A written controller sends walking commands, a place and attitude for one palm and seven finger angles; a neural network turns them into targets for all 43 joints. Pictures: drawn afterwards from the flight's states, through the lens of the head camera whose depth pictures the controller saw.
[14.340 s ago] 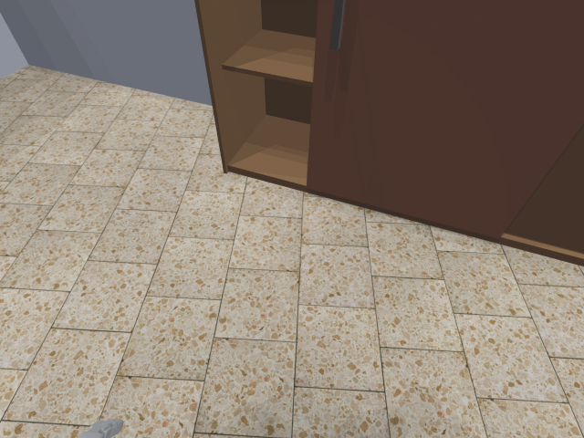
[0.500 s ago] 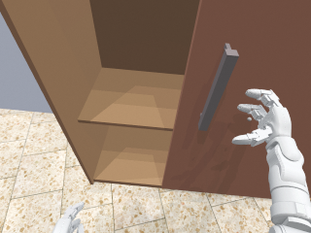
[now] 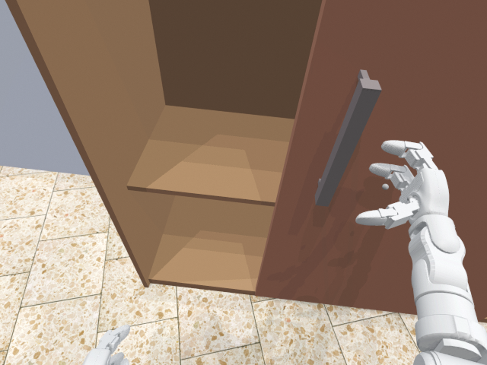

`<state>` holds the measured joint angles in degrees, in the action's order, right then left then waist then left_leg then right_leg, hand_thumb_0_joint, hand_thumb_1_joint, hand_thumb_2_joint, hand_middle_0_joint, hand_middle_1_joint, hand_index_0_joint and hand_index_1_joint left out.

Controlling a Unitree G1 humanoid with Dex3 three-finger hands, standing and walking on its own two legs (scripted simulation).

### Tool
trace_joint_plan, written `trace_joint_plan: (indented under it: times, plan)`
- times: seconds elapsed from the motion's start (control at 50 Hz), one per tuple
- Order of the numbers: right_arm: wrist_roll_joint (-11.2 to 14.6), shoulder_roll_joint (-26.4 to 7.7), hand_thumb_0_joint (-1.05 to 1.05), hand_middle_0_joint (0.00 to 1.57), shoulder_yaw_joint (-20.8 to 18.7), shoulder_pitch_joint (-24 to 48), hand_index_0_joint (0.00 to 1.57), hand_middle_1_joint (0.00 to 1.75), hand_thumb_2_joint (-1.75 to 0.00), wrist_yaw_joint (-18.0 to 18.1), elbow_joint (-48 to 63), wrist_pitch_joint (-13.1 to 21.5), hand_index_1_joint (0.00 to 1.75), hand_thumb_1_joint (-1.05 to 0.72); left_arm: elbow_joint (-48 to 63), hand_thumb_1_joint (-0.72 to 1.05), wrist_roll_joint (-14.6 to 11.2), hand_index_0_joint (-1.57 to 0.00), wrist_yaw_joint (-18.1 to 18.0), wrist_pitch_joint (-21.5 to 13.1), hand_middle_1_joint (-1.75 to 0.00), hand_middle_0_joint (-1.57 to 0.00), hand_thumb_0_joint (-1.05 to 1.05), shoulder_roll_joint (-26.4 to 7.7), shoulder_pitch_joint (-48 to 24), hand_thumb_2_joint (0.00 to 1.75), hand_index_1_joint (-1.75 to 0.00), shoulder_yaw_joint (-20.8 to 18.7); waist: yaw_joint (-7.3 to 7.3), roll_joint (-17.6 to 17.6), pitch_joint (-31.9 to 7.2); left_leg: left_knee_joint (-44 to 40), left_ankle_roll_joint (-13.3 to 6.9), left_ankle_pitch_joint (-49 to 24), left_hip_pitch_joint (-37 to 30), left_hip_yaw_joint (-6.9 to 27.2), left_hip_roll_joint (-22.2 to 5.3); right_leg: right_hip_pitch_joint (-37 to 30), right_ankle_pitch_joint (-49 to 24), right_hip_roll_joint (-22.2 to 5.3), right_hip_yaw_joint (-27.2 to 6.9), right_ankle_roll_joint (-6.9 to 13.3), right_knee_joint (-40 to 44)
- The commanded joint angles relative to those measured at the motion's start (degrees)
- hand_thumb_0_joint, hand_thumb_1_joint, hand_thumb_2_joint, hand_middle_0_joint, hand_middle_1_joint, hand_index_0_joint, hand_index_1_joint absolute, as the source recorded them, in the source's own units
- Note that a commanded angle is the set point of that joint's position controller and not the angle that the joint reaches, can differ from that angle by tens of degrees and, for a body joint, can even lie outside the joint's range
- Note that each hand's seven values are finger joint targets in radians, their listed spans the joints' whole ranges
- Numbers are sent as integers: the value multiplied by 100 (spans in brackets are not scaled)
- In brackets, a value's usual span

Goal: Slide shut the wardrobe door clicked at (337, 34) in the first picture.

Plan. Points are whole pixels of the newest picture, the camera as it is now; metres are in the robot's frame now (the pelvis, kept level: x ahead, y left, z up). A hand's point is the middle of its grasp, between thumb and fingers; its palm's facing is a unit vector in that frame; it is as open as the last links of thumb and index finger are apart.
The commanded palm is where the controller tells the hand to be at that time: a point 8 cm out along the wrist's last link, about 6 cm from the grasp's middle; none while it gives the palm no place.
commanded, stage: move the hooked fingers beside the handle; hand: right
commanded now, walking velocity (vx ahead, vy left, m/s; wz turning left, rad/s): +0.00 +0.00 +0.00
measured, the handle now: (339, 146) +0.48 -0.13 +0.13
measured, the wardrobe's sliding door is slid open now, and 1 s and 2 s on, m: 0.44 0.44 0.44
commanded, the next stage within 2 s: feel for the door with the fingertips in 0.48 s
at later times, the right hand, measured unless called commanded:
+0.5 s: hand (379, 186) +0.38 -0.18 +0.13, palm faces +0.05 +1.00 -0.02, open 14.0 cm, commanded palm +0.36 -0.23 +0.12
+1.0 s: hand (357, 184) +0.38 -0.14 +0.13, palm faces +0.06 +1.00 -0.01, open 14.0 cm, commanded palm +0.36 -0.19 +0.12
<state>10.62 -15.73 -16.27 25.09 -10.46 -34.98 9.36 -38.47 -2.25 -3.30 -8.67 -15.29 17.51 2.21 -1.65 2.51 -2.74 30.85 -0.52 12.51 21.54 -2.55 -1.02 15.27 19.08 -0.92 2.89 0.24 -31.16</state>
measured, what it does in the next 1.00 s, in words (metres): stands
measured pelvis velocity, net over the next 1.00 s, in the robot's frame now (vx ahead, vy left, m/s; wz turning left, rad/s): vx -0.01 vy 0.00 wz -0.01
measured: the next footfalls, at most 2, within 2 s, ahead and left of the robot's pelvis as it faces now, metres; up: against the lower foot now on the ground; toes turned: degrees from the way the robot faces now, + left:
none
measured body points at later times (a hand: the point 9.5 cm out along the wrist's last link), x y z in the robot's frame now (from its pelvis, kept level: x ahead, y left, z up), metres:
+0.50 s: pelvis -0.01 +0.00 +0.00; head +0.00 +0.02 +0.45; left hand +0.12 +0.25 -0.11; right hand +0.38 -0.23 +0.13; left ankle +0.04 +0.11 -0.73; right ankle -0.03 -0.11 -0.73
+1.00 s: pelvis -0.01 +0.00 +0.00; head +0.00 +0.03 +0.45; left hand +0.13 +0.24 -0.11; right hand +0.37 -0.19 +0.13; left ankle +0.04 +0.11 -0.73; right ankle -0.03 -0.11 -0.73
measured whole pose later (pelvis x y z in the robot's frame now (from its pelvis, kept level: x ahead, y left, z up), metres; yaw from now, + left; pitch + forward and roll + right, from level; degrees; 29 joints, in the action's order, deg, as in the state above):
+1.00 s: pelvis -0.01 +0.00 +0.00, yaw +0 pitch +2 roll +0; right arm 8.9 -10.0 -10.0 26.5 -3.4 -33.6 9.4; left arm -39.1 -2.0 -2.7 -9.4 -14.4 15.4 2.5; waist -0.9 2.5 -2.3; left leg 31.3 -0.7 12.4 21.1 -2.8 -1.3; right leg 14.6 18.4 -0.6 2.6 0.0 -30.9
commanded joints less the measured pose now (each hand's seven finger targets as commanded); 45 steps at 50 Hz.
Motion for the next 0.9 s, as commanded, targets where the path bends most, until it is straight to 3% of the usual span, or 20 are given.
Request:
trace_joint_plan:
  times: [0.0,0.1,0.14,0.2,0.22,0.24,0.32,0.34,0.38,0.42,0.5,0.54,0.6,0.64,0.7,0.74,0.8,0.88]
  plan:
    - [139,-1026,0,30,40,2613,30,120,-30,-17,1433,482,120,50,715,90,-62,-20,-63,-361,-30,-20,0,-669,-331,90,-30,-257,-42,-98,-1416,-265,-102,-1291,-1136,127,46,-26,-1285,51,-201,68,497]
    - [104,-1031,0,30,56,2711,30,120,-30,18,935,351,120,50,625,90,-69,-20,-87,-347,-30,-20,0,-714,-323,90,-30,-236,-81,-307,-1188,-340,-89,-917,-968,132,19,148,-912,74,-215,85,518]
    - [66,-1304,0,30,-189,2559,30,120,-30,65,798,368,120,50,634,90,-54,-20,-77,-320,-30,-20,0,-742,-325,90,-30,-235,23,-337,-1239,-331,-102,-852,-1074,172,6,251,-878,78,-208,93,497]
    - [53,-1267,0,30,-147,2740,30,120,-30,73,1179,508,120,50,726,90,-41,-20,-61,-328,-30,-20,0,-675,-359,90,-30,-233,60,-70,-1637,-216,-113,-1225,-1274,181,0,69,-1204,96,-193,74,462]
    - [73,-1172,0,30,-101,2627,30,120,-30,59,1125,520,120,50,752,90,-37,-20,-55,-337,-30,-20,0,-665,-375,90,-30,-221,74,-136,-1648,-198,-113,-1335,-1315,182,1,69,-1277,84,-189,72,459]
    - [82,-1334,0,30,-228,2572,30,120,-30,69,1024,527,120,50,722,90,-39,-20,-56,-321,-30,-20,0,-696,-344,90,-30,-233,52,-387,-1594,-218,-97,-1343,-1356,194,14,150,-1269,66,-197,90,435]
    - [89,-1068,0,30,-25,2509,30,120,-30,26,1037,501,120,50,753,90,-64,-20,-41,-336,-30,-20,0,-664,-388,90,-30,-229,50,-67,-1434,-228,-113,-1319,-1174,166,16,70,-1255,74,-176,67,471]
    - [77,-1215,0,30,-146,2433,30,120,-30,52,1020,491,120,50,739,90,-49,-20,-33,-319,-30,-20,0,-701,-341,90,-30,-235,75,-339,-1446,-233,-114,-1353,-1269,153,21,141,-1302,70,-204,77,467]
    - [92,-965,0,30,92,2594,30,120,-30,40,994,434,120,50,746,90,-70,-20,-34,-313,-30,-20,0,-687,-372,90,-30,-220,-26,-358,-1286,-274,-84,-1191,-1131,150,17,195,-1104,76,-185,80,501]
    - [81,-1059,0,30,-10,2530,30,120,-30,69,1021,419,120,50,752,90,-66,-20,-45,-309,-30,-20,0,-685,-381,90,-30,-229,24,-203,-1340,-271,-96,-1132,-1131,167,12,169,-1071,88,-173,81,492]
    - [62,-1232,0,30,-129,2675,30,120,-30,131,1151,503,120,50,735,90,-45,-20,-53,-321,-30,-20,0,-685,-362,90,-30,-238,34,-293,-1526,-261,-89,-1126,-1260,195,22,131,-1076,80,-188,89,482]
    - [34,-1164,0,30,-34,2690,30,120,-30,137,1357,565,120,50,733,90,-35,-20,-42,-338,-30,-20,0,-661,-378,90,-30,-232,44,-2,-1614,-240,-108,-1269,-1294,199,11,24,-1236,86,-175,76,462]
    - [98,-972,0,30,44,2498,30,120,-30,123,1252,525,120,50,715,90,-44,-20,-33,-365,-30,-20,0,-660,-362,90,-30,-253,30,-342,-1547,-238,-89,-1403,-1314,152,30,48,-1321,62,-184,70,486]
    - [86,-729,0,30,225,2323,30,120,-30,135,1246,473,120,50,727,90,-49,-20,-3,-374,-30,-20,0,-653,-388,90,-30,-245,46,-212,-1439,-258,-105,-1379,-1216,142,22,24,-1338,66,-174,65,488]
    - [67,-496,0,30,438,2588,30,120,-30,229,1184,369,120,50,685,90,-62,-20,5,-365,-30,-20,0,-653,-386,90,-30,-246,-43,-333,-1264,-310,-78,-1073,-1004,115,23,77,-1051,73,-182,70,512]
    - [14,-774,0,30,184,2463,30,120,-30,371,1301,381,120,50,694,90,-27,-20,8,-362,-30,-20,0,-666,-417,90,-30,-258,69,-383,-1382,-299,-83,-1053,-1153,143,12,106,-1075,74,-185,77,507]
    - [-31,-543,0,30,348,2477,30,120,-30,493,1654,437,120,50,735,90,-13,-20,41,-392,-30,-20,0,-585,-455,90,-30,-253,97,-135,-1633,-215,-93,-1366,-1254,143,7,-86,-1369,72,-168,46,483]
    - [-99,-390,0,30,480,2565,30,120,-30,647,1443,423,120,50,687,90,-24,-20,36,-368,-30,-20,0,-576,-492,90,-30,-241,28,-365,-1331,-280,-73,-1113,-1121,138,12,41,-1108,60,-158,66,522]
